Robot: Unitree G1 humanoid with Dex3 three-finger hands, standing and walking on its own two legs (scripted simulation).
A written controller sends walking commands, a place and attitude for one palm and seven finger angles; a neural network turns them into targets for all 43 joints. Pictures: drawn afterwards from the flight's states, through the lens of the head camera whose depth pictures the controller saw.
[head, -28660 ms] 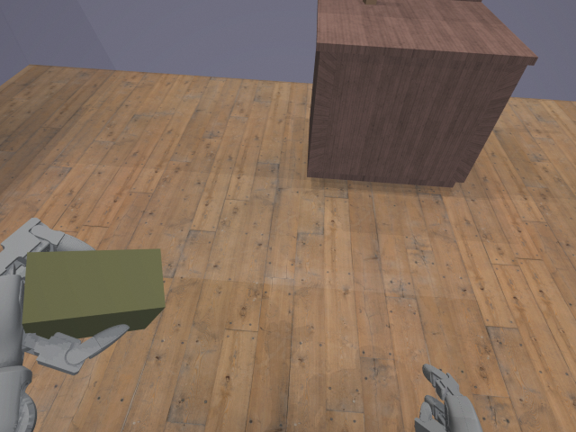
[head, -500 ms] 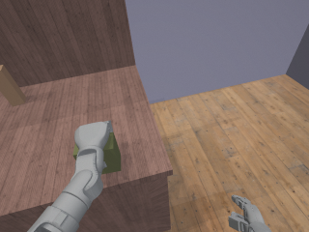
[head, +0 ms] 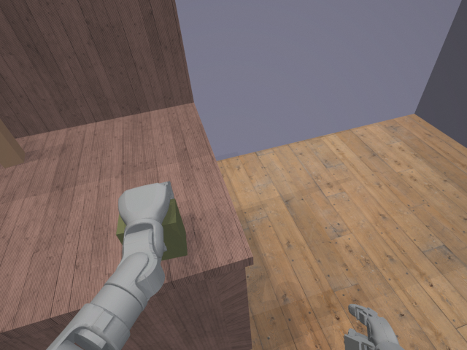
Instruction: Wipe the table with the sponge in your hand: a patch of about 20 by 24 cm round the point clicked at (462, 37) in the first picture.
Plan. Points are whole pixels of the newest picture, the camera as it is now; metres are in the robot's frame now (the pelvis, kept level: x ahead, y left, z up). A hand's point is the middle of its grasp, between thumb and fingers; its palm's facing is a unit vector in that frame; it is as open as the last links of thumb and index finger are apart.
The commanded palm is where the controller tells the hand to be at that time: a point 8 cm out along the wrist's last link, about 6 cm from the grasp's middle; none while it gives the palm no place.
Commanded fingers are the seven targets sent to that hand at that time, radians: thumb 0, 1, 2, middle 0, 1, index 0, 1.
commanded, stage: wipe forward along the third lane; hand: left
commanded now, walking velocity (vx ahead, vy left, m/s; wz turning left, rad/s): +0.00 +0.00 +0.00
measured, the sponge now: (157, 238) +0.33 +0.20 +0.00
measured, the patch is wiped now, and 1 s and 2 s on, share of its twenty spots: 0.85 0.95 1.00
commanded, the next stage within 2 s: wipe back along the third lane in 1.50 s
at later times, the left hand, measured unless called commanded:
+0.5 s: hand (158, 202) +0.38 +0.20 +0.06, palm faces -0.07 -0.01 -1.00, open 10.3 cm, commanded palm +0.36 +0.21 +0.08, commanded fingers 0.00 0.10 1.30 -1.20 -1.60 -1.20 -1.60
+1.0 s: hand (155, 186) +0.42 +0.22 +0.06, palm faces -0.09 -0.02 -1.00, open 10.3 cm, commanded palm +0.41 +0.23 +0.08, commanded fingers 0.00 0.10 1.30 -1.20 -1.60 -1.20 -1.60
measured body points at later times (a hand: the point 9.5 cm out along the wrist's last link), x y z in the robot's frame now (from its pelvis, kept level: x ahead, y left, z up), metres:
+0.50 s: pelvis -0.01 -0.02 -0.01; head -0.01 -0.05 +0.44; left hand +0.37 +0.20 +0.11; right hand +0.14 -0.27 -0.13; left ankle +0.01 +0.10 -0.74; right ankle -0.01 -0.07 -0.74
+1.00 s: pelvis -0.01 -0.03 -0.01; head +0.02 -0.06 +0.44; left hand +0.42 +0.22 +0.11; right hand +0.09 -0.30 -0.14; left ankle +0.01 +0.10 -0.73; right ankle -0.01 -0.07 -0.74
